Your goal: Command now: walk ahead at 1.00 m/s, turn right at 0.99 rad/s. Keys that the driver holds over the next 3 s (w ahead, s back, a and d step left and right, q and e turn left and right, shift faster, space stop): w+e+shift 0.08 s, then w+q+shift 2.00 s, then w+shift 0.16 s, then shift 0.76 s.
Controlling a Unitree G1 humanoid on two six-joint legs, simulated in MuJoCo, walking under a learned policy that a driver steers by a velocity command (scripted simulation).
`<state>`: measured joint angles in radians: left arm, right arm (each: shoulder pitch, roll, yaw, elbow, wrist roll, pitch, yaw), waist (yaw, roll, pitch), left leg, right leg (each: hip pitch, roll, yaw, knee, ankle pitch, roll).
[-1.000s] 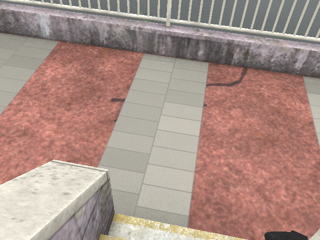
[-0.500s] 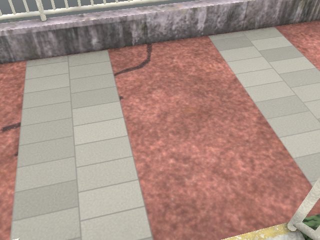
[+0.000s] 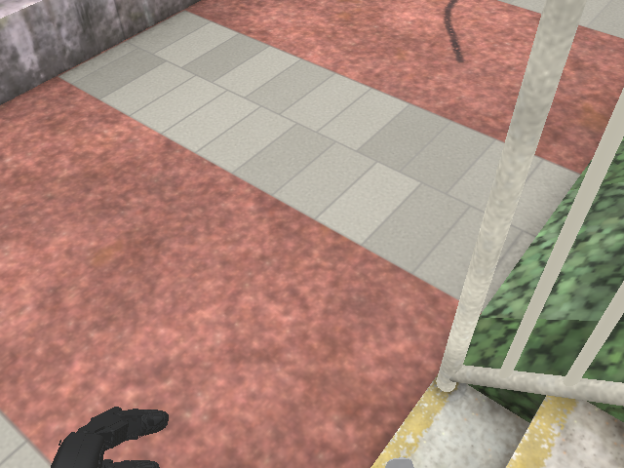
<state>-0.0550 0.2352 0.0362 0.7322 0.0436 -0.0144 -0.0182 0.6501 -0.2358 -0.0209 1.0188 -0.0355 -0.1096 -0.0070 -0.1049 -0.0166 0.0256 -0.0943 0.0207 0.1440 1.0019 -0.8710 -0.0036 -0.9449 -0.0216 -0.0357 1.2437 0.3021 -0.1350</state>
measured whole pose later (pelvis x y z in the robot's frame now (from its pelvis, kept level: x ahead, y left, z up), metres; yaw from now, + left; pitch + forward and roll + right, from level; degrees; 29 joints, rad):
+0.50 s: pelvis +0.41 +0.03 -0.22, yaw -1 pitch -1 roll -4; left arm 0.40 0.20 0.06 1.05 0.04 -0.13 0.05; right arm 0.19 -0.23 -0.06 0.82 -0.01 0.00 0.06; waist -0.01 0.03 -0.02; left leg -0.63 0.10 -0.11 0.77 0.47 0.07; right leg -0.20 -0.07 -0.20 1.12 -0.88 0.04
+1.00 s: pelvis +0.86 +0.16 -0.33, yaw +25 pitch +2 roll +0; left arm 0.00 0.20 0.02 0.74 0.03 -0.10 0.01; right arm 0.42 -0.27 -0.10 0.91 0.01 -0.05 0.02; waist -0.07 0.04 0.01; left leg -0.21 -0.12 -0.14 1.15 -0.42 0.14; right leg -0.50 -0.03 -0.03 0.69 -0.23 0.00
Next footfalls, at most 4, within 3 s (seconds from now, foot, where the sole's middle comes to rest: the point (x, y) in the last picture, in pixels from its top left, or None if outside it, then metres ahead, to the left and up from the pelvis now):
0.16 right None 0.29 -0.09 -0.88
0.58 left None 0.60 0.20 -1.08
0.94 right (263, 350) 1.02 0.09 -1.08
1.38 left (147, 297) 1.26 0.46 -1.08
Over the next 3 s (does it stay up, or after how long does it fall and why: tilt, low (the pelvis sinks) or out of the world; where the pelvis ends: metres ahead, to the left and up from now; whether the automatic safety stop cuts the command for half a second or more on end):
stays up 1.55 1.30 -0.31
